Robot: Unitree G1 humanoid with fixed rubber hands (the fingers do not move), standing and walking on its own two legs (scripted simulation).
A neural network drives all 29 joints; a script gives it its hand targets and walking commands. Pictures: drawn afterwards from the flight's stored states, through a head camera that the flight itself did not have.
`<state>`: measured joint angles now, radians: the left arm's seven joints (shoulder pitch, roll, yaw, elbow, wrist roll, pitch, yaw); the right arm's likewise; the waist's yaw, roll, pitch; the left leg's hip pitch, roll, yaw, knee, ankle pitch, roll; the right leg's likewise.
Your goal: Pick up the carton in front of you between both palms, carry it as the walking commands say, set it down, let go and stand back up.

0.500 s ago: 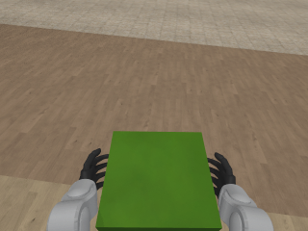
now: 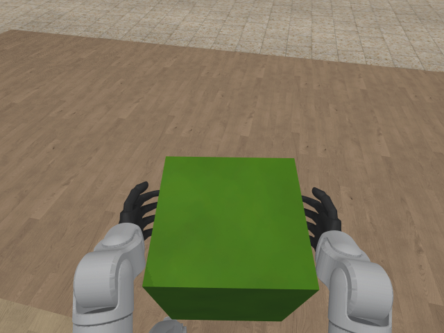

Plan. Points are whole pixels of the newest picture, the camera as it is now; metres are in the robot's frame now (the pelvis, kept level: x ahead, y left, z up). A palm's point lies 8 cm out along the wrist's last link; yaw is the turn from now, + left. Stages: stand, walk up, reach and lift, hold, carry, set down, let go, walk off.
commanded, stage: carry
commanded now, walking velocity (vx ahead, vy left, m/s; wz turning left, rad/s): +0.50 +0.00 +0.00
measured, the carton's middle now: (228, 245) +0.28 +0.00 +0.02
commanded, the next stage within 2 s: none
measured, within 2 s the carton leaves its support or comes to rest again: neither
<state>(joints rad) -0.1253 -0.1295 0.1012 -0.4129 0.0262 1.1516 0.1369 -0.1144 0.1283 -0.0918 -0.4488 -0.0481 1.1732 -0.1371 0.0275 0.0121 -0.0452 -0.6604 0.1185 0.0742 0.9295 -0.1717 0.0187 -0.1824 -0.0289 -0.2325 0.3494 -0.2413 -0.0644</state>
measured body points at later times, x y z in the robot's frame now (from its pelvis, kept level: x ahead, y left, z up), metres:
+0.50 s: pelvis +0.33 +0.05 -0.02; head +0.43 +0.06 +0.42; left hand +0.70 +0.18 +0.02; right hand +0.67 -0.12 +0.03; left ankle +0.30 +0.10 -0.75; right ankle +0.39 -0.09 -0.70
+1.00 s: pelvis +0.68 +0.02 -0.05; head +0.74 +0.02 +0.39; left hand +1.02 +0.20 +0.03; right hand +1.03 -0.11 +0.02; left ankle +0.79 +0.16 -0.75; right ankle +0.60 -0.03 -0.78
